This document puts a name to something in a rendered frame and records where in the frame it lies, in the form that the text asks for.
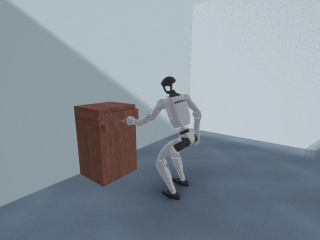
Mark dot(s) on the left robot shin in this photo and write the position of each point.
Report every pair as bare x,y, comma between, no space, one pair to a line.
165,175

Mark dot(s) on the robot right hand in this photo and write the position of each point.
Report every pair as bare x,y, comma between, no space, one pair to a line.
198,137

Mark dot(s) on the left robot upper arm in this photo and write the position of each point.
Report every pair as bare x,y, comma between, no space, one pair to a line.
161,104

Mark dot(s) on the right robot upper arm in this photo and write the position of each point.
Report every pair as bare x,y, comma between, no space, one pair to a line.
192,106

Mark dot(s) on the robot shin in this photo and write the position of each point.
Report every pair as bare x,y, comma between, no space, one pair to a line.
177,162
165,175

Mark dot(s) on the robot left forearm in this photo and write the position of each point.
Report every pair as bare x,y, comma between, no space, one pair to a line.
142,121

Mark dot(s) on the robot right forearm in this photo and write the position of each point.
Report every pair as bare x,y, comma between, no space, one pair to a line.
197,123

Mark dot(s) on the drawer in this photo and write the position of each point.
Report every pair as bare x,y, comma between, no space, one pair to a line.
110,121

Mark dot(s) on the cabinet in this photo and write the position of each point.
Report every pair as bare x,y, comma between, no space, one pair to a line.
104,157

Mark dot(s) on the robot left hand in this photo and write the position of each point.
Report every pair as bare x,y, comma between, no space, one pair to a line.
129,120

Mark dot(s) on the right robot shin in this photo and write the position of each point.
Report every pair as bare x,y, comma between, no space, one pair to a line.
177,162

